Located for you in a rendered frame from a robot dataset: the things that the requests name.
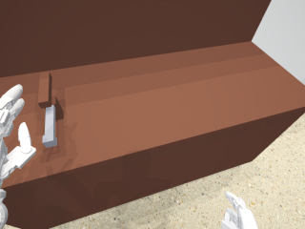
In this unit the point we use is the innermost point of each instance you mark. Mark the robot right hand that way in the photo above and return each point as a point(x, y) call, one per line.
point(243, 219)

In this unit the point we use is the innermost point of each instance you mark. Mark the robot left hand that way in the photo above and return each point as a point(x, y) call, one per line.
point(10, 108)

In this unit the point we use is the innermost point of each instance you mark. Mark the tap lever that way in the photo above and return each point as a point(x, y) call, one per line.
point(49, 139)

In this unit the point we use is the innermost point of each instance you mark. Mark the counter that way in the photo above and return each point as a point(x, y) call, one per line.
point(148, 95)

